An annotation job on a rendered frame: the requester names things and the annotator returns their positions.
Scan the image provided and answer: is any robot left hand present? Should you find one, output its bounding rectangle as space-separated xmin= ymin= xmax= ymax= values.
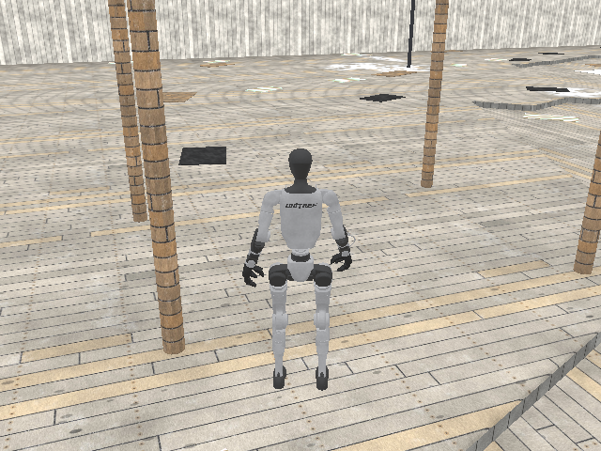
xmin=242 ymin=264 xmax=264 ymax=287

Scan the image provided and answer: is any left robot thigh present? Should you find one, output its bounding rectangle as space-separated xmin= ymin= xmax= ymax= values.
xmin=269 ymin=262 xmax=288 ymax=330

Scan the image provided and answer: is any humanoid robot head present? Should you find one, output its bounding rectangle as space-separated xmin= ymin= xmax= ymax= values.
xmin=285 ymin=148 xmax=316 ymax=194

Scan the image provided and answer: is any left robot upper arm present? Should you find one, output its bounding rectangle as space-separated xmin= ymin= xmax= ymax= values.
xmin=256 ymin=190 xmax=282 ymax=242

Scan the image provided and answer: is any right robot upper arm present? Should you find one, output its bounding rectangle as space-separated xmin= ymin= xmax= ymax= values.
xmin=320 ymin=189 xmax=346 ymax=240

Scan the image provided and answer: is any robot right forearm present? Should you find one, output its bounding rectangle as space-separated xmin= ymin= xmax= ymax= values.
xmin=335 ymin=225 xmax=350 ymax=257

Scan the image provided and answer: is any robot right hand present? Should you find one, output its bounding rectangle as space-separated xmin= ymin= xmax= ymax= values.
xmin=331 ymin=253 xmax=352 ymax=272

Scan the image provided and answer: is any robot left forearm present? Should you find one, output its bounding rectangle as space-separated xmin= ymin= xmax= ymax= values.
xmin=245 ymin=228 xmax=265 ymax=268

